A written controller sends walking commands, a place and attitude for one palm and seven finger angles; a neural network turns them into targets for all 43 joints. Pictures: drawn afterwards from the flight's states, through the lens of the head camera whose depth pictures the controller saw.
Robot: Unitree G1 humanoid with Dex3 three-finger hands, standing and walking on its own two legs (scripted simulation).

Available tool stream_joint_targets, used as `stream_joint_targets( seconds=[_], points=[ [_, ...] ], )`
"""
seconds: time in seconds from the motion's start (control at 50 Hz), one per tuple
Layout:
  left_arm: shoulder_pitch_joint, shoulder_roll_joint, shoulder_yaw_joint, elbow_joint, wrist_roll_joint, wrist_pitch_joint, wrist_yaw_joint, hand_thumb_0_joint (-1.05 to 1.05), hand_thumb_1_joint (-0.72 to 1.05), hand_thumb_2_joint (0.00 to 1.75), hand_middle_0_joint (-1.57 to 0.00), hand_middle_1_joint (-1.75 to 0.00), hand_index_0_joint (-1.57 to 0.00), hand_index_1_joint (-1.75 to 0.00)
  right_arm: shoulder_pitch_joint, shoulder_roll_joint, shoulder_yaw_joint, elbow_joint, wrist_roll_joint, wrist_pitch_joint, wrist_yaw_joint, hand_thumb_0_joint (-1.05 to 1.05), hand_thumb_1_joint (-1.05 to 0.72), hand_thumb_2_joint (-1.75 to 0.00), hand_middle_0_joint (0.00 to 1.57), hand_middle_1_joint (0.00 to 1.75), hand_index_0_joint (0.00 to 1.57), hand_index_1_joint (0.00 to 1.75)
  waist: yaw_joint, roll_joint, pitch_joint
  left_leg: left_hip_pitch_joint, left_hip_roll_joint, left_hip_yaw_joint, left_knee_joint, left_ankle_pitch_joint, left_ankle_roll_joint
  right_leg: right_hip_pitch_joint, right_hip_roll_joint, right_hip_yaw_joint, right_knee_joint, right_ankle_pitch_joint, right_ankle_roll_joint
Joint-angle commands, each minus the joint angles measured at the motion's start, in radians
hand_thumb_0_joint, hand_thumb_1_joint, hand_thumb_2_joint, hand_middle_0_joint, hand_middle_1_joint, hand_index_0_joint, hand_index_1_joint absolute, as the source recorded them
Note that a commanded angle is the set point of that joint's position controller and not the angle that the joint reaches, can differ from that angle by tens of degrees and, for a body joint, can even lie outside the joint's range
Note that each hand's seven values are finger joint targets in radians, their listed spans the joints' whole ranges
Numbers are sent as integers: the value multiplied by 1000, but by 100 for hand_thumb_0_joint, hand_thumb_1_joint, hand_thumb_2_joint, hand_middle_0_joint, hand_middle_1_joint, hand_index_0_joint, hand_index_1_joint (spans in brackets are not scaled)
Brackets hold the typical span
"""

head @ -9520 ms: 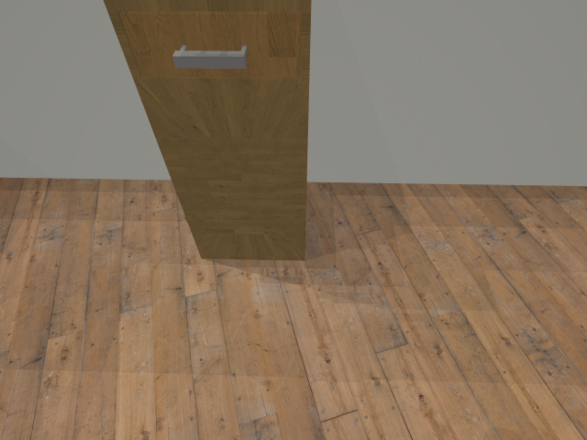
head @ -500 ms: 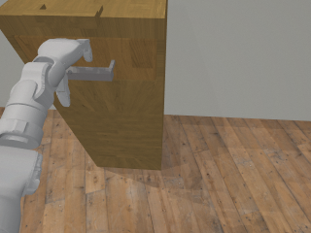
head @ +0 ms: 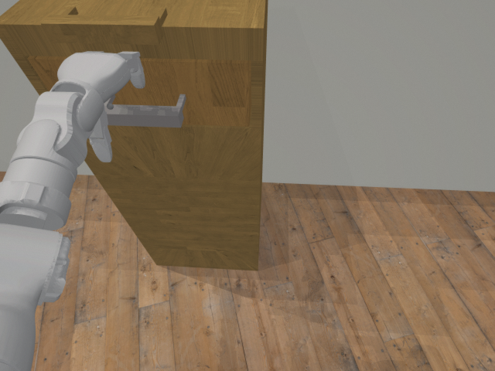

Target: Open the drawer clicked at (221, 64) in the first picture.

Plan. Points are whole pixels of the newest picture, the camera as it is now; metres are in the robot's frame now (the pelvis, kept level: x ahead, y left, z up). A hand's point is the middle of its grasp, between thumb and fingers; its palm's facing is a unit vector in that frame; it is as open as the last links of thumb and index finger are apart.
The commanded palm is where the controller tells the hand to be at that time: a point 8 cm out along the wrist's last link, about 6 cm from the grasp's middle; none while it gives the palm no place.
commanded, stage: move the hooked fingers above the handle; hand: left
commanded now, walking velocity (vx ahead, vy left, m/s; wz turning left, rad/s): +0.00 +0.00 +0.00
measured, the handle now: (142, 107) +0.54 +0.21 +0.12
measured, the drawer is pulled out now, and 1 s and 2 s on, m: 0.00 0.00 0.00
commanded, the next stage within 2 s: lower the fingers behind the handle in 1.34 s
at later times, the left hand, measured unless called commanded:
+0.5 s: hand (110, 102) +0.49 +0.23 +0.17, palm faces -0.05 +0.03 -1.00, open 13.8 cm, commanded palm +0.47 +0.22 +0.24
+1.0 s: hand (110, 104) +0.49 +0.23 +0.17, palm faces -0.08 +0.02 -1.00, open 13.8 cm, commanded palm +0.48 +0.22 +0.24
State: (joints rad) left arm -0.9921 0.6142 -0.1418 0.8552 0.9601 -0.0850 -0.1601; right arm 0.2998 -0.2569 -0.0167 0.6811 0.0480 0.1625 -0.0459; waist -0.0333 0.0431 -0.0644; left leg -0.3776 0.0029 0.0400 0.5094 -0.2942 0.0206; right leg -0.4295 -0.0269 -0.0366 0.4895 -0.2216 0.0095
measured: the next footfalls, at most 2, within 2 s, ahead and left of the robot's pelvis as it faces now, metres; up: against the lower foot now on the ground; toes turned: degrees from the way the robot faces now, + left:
none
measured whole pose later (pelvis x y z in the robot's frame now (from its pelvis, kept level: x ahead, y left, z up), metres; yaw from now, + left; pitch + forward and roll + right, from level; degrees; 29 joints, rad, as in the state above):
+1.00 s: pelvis +0.01 -0.01 +0.00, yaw +0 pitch +10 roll +0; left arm -0.96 0.63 -0.11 0.84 0.97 -0.07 -0.16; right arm 0.30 -0.27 -0.03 0.66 0.05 0.16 -0.05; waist -0.03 0.05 -0.08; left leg -0.38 0.01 0.04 0.51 -0.31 0.01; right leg -0.44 -0.02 -0.03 0.50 -0.24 0.00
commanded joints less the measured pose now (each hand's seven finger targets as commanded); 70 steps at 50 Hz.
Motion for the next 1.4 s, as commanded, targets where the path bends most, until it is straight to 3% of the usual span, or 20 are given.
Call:
stream_joint_targets(
  seconds=[0.0, 0.12, 0.16, 0.22, 0.3, 0.4, 0.46, 0.52, 0.64, 0.66, 0.68, 0.72, 0.78, 0.86, 0.96, 1.08, 1.16, 1.22, 1.26, 1.38],
  points=[
    [-583, 184, 88, -240, -44, -66, 35, 0, -50, 30, -30, -120, -30, -120, 35, -157, -61, -88, -5, -36, -22, 0, -90, -90, 20, 30, 20, 30, -57, 22, -352, 198, -18, -31, -23, 336, 14, 110, 43, 19, -33, 203, -44],
    [-564, 337, 227, -131, -1, -47, 141, 0, -50, 30, -30, -120, -30, -120, 32, -158, -46, -87, -15, -39, -10, 0, -90, -90, 20, 30, 20, 30, -13, 2, -364, 81, -14, -25, -25, 362, 1, 168, 41, 16, 5, 229, -46],
    [-549, 410, 284, -136, 22, -31, 169, 0, -50, 30, -30, -120, -30, -120, 28, -160, -48, -99, -18, -37, -6, 0, -90, -90, 20, 30, 20, 30, 18, 7, -451, 68, -15, -12, -15, 427, 0, 250, 39, 23, 24, 299, -47],
    [-519, 346, 225, -107, 51, 19, 175, 0, -50, 30, -30, -120, -30, -120, 23, -157, -51, -109, -18, -34, 4, 0, -90, -90, 20, 30, 20, 30, 14, 10, -476, 83, -2, -3, -10, 468, -1, 247, 37, 20, 32, 335, -42],
    [-485, 350, 214, -76, 48, 52, 153, 0, -50, 30, -30, -120, -30, -120, 12, -170, -48, -118, -8, -21, -6, 0, -90, -90, 20, 30, 20, 30, -4, -86, -417, 43, -5, 10, -27, 363, 15, 253, 34, 25, 9, 296, -28],
    [-520, 314, 169, -200, 34, 2, 92, 0, -50, 30, -30, -120, -30, -120, 24, -167, -60, -124, -4, -27, -22, 0, -90, -90, 20, 30, 20, 30, -23, -22, -467, 130, -9, 3, -18, 379, 27, 247, 33, 38, -4, 314, -31],
    [-529, 161, 57, -324, -6, -41, 52, 0, -50, 30, -30, -120, -30, -120, 25, -151, -70, -131, -3, -32, -19, 0, -90, -90, 20, 30, 20, 30, -50, 21, -465, 225, -6, -12, -2, 454, 27, 184, 41, 31, -15, 301, -35],
    [-492, 140, 62, -289, -40, -45, 44, 0, -50, 30, -30, -120, -30, -120, 20, -151, -67, -111, -1, -31, -17, 0, -90, -90, 20, 30, 20, 30, -47, 9, -349, 213, -9, -23, -15, 392, 21, 119, 47, 18, -31, 239, -37],
    [-505, 273, 187, -206, -17, -21, 116, 0, -50, 30, -30, -120, -30, -120, 9, -152, -49, -98, -10, -31, -5, 0, -90, -90, 20, 30, 20, 30, 0, 19, -362, 119, -18, -18, -27, 398, 6, 188, 42, 14, -1, 265, -48],
    [-493, 331, 236, -166, -7, -13, 132, 0, -50, 30, -30, -120, -30, -120, 7, -160, -46, -95, -10, -30, -6, 0, -90, -90, 20, 30, 20, 30, 6, -16, -362, 91, -18, -15, -29, 389, 5, 212, 41, 15, 0, 265, -46],
    [-505, 301, 199, -141, 1, 3, 143, 0, -50, 30, -30, -120, -30, -120, -3, -155, -40, -101, -10, -31, -4, 0, -90, -90, 20, 30, 20, 30, -2, -31, -350, 70, -16, -12, -31, 367, 7, 210, 37, 17, 3, 262, -41],
    [-480, 363, 243, -113, 26, 24, 158, 0, -50, 30, -30, -120, -30, -120, -6, -158, -39, -107, -9, -31, -5, 0, -90, -90, 20, 30, 20, 30, 16, -52, -380, 45, -15, -4, -32, 372, 6, 253, 34, 21, 12, 287, -38],
    [-495, 349, 213, -127, 46, 36, 149, 0, -50, 30, -30, -120, -30, -120, -6, -159, -43, -122, -10, -31, -8, 0, -90, -90, 20, 30, 20, 30, 7, -44, -466, 71, -11, 8, -16, 414, 14, 294, 28, 33, 21, 352, -33],
    [-476, 253, 131, -176, 28, 21, 80, 0, -50, 30, -30, -120, -30, -120, 5, -162, -57, -135, -3, -27, -15, 0, -90, -90, 20, 30, 20, 30, -29, -65, -473, 127, -11, 9, -1, 438, 26, 270, 31, 35, 7, 376, -27],
    [-491, 122, 32, -293, -34, -35, 14, 0, -50, 30, -30, -120, -30, -120, 8, -153, -65, -126, 1, -25, -19, 0, -90, -90, 20, 30, 20, 30, -59, -4, -390, 204, -15, -5, 7, 441, 29, 166, 39, 29, -21, 326, -32],
    [-560, 241, 151, -295, -42, -72, 74, 0, -50, 30, -30, -120, -30, -120, 24, -149, -60, -92, -8, -30, -11, 0, -90, -90, 20, 30, 20, 30, -27, 57, -386, 185, -19, -30, 8, 479, 8, 145, 49, 15, 6, 305, -47],
    [-549, 376, 281, -246, -8, -45, 151, 0, -50, 30, -30, -120, -30, -120, 26, -153, -55, -91, -21, -31, 3, 0, -90, -90, 20, 30, 20, 30, 18, 47, -484, 151, -12, -27, 16, 583, -4, 228, 47, 12, 39, 370, -49],
    [-508, 323, 247, -208, 15, 10, 174, 0, -50, 30, -30, -120, -30, -120, 15, -146, -54, -100, -23, -27, 20, 0, -90, -90, 20, 30, 20, 30, 25, 26, -505, 152, 3, -21, 16, 648, -7, 242, 44, 8, 47, 408, -41],
    [-481, 391, 303, -206, 20, 26, 178, 0, -50, 30, -30, -120, -30, -120, 4, -156, -56, -108, -21, -22, 19, 0, -90, -90, 20, 30, 20, 30, 38, -33, -523, 126, -1, -8, 11, 621, 2, 296, 42, 16, 40, 426, -38],
    [-455, 308, 189, -137, 38, 71, 132, 0, -50, 30, -30, -120, -30, -120, -19, -167, -48, -116, -2, -16, -1, 0, -90, -90, 20, 30, 20, 30, -8, -96, -403, 84, -1, 7, -30, 411, 19, 257, 33, 19, 4, 335, -26]
  ],
)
